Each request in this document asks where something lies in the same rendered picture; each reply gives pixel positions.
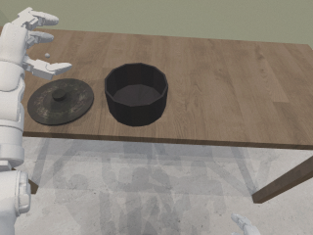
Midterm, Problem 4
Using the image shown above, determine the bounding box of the robot left upper arm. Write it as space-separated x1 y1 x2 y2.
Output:
0 170 31 235

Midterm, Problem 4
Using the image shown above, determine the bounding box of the robot right hand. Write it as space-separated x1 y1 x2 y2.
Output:
231 213 261 235

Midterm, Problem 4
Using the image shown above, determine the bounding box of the lid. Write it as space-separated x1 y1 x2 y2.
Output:
26 78 94 126

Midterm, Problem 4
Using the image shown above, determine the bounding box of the robot left hand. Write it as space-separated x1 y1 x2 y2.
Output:
0 7 72 80

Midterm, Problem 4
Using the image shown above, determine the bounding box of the table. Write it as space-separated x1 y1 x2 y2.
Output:
0 25 313 204

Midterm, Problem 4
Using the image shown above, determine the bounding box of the knob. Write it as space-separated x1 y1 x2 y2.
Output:
52 89 67 102

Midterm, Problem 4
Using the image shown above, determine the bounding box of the robot left forearm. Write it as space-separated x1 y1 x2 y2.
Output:
0 61 25 172

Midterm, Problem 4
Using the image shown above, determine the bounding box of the pot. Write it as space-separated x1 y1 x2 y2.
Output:
104 63 168 127

